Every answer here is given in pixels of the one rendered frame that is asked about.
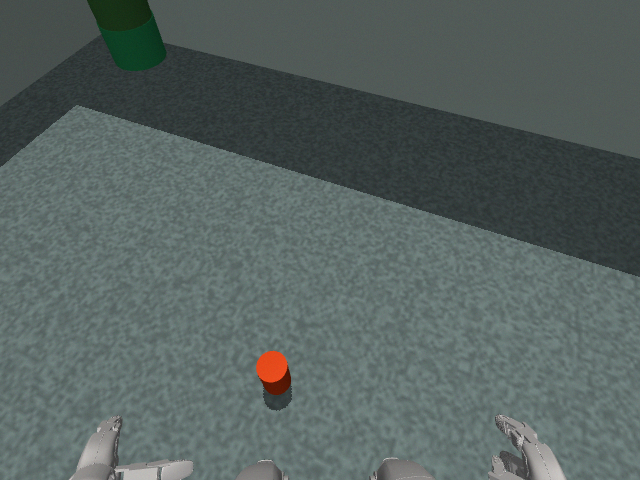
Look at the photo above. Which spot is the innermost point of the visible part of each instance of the potted plant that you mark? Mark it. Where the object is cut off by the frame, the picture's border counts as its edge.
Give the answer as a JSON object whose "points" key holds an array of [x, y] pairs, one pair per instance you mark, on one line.
{"points": [[130, 33]]}

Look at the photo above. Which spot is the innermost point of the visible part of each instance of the right robot hand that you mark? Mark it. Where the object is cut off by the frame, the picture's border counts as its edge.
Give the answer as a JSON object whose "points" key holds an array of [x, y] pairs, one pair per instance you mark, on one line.
{"points": [[538, 461]]}

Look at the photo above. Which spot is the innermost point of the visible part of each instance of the can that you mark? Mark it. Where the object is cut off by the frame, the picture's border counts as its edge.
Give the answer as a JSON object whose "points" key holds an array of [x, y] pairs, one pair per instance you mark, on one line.
{"points": [[273, 371]]}

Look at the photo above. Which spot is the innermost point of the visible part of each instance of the left robot arm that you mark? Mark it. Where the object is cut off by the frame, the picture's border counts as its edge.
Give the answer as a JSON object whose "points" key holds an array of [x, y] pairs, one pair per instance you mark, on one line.
{"points": [[95, 472]]}

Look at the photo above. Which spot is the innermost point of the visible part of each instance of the left robot hand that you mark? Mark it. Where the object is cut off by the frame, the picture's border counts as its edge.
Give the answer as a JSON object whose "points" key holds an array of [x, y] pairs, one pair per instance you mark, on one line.
{"points": [[102, 448]]}

